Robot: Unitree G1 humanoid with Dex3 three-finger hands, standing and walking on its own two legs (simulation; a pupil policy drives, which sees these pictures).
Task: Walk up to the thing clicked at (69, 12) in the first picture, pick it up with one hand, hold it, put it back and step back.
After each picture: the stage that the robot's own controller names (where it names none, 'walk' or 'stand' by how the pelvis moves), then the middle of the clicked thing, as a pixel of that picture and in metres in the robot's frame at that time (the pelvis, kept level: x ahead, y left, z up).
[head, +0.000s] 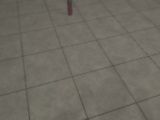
stand; (69, 6) +2.18 +0.21 -0.65
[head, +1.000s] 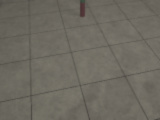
walk; (82, 8) +2.04 +0.15 -0.64
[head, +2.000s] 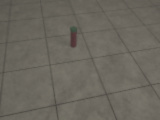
walk; (73, 37) +1.40 +0.18 -0.63
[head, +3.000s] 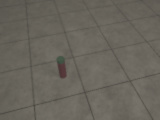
walk; (61, 67) +0.96 +0.24 -0.64
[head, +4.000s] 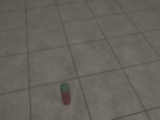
walk; (65, 94) +0.65 +0.17 -0.62
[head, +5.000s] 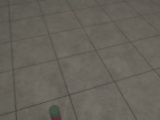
stand; (56, 117) +0.50 +0.20 -0.63
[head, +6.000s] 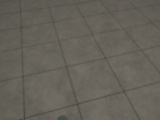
stand; out of the picture +0.45 +0.17 -0.65
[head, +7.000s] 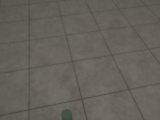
stand; out of the picture +0.47 +0.13 -0.65
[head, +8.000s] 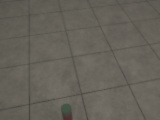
stand; (67, 115) +0.50 +0.14 -0.65
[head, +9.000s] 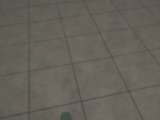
stand; out of the picture +0.47 +0.15 -0.66
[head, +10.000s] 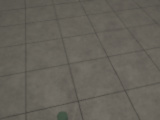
stand; out of the picture +0.48 +0.16 -0.66
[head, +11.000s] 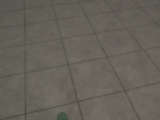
stand; out of the picture +0.47 +0.17 -0.66
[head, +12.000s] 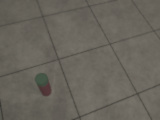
go down; (44, 85) +0.50 +0.20 -0.50
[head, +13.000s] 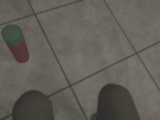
go down; (18, 46) +0.53 +0.25 -0.26
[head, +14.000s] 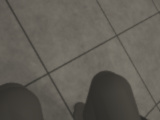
close in; out of the picture +0.52 +0.28 -0.19
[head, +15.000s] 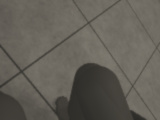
close; out of the picture +0.51 +0.31 -0.16
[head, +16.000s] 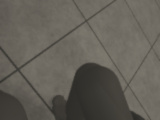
lift; out of the picture +0.49 +0.30 -0.16
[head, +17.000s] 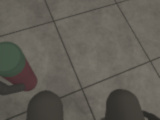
lift; (19, 72) +0.36 +0.21 -0.03
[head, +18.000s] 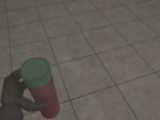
hold; (44, 93) +0.31 +0.14 +0.07
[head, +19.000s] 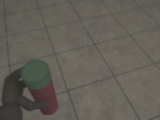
hold; (43, 92) +0.32 +0.14 +0.03
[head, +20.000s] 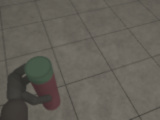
crouch; (46, 87) +0.34 +0.13 +0.01
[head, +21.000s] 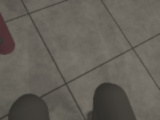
crouch; out of the picture +0.50 +0.22 -0.03
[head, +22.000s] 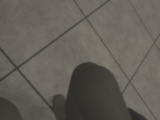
lower; out of the picture +0.47 +0.29 -0.17
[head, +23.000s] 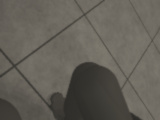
lower; out of the picture +0.48 +0.30 -0.17
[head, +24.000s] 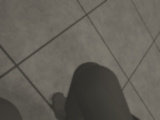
lower; out of the picture +0.48 +0.30 -0.17
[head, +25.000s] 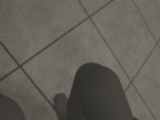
lower; out of the picture +0.47 +0.29 -0.17
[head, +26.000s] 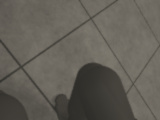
open; out of the picture +0.48 +0.27 -0.17
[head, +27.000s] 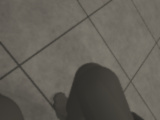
stand; out of the picture +0.48 +0.27 -0.18
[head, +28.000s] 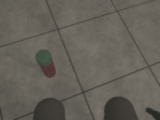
walk; (47, 65) +0.50 +0.19 -0.36
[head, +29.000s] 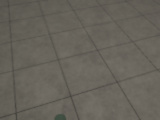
stand; out of the picture +0.44 +0.15 -0.59
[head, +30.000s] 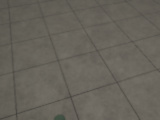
stand; out of the picture +0.44 +0.16 -0.60
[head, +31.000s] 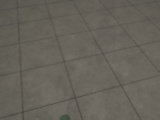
stand; out of the picture +0.45 +0.14 -0.64
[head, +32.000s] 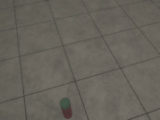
walk; (66, 109) +0.49 +0.14 -0.63
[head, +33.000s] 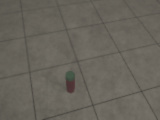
walk; (70, 82) +0.67 +0.10 -0.64
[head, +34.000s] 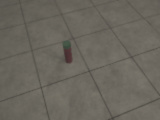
walk; (67, 52) +0.99 +0.18 -0.63
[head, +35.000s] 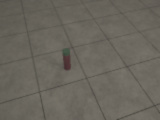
stand; (66, 59) +1.05 +0.16 -0.65
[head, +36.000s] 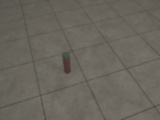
stand; (66, 63) +1.06 +0.17 -0.66
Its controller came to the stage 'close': yes
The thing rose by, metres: 0.68
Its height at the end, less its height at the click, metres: +0.00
